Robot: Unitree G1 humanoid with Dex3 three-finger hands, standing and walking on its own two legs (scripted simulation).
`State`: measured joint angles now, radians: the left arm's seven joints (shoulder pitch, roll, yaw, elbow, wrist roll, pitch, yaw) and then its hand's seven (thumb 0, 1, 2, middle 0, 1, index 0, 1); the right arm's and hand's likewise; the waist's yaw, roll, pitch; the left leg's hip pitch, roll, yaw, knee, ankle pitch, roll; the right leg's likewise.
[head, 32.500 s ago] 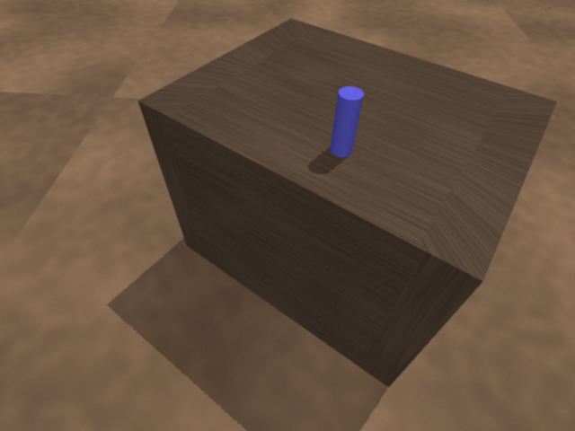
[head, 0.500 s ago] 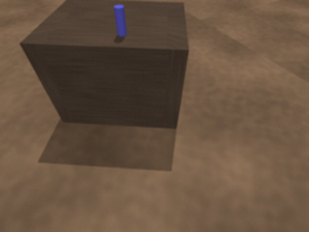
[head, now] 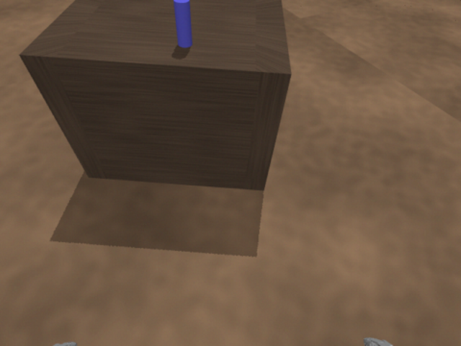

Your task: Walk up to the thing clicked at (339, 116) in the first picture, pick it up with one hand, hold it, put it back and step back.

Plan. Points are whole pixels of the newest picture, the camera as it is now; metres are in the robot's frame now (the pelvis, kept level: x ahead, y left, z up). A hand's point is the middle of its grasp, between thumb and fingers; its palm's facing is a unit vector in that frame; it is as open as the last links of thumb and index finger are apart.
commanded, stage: step back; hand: left
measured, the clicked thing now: (183, 23) +1.12 +0.21 +0.01
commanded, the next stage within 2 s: stand in 0.10 s
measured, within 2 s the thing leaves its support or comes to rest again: neither
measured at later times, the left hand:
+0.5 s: hand out of the picture +0.08 +0.25 -0.15, palm faces -0.03 -0.94 -0.33, open 7.4 cm
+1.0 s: hand out of the picture +0.05 +0.25 -0.15, palm faces -0.03 -0.94 -0.34, open 7.4 cm
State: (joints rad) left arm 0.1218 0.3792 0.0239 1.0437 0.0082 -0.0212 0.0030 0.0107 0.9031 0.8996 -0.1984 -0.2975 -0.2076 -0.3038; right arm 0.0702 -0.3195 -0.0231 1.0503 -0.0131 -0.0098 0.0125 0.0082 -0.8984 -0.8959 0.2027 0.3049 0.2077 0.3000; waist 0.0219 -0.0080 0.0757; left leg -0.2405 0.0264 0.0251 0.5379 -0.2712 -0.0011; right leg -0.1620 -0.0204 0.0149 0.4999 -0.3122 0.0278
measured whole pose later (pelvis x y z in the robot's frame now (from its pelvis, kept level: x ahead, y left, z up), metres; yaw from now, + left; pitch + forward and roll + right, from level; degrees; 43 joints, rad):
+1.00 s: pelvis -0.01 +0.00 +0.01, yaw +0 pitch -2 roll +0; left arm 0.12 0.35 0.00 1.14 0.01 -0.01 -0.01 0.01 0.90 0.90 -0.20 -0.30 -0.21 -0.30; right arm 0.10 -0.35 -0.01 1.15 -0.01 -0.01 0.02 0.01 -0.90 -0.90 0.20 0.30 0.21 0.30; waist -0.01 0.00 0.05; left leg -0.16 0.02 0.02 0.33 -0.15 -0.01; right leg -0.09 -0.02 0.01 0.32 -0.20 0.03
